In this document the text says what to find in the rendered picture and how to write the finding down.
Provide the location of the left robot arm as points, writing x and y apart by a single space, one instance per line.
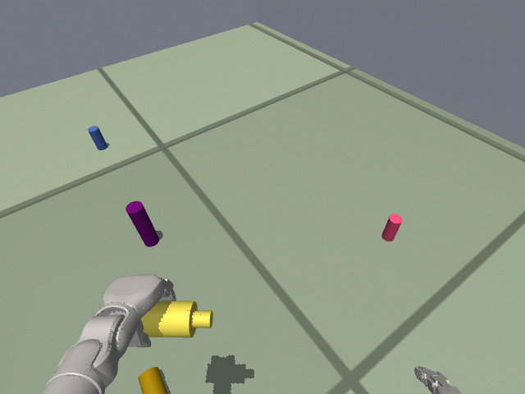
91 364

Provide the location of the right robot hand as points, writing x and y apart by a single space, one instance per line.
436 382

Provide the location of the left robot hand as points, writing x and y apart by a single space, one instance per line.
141 293

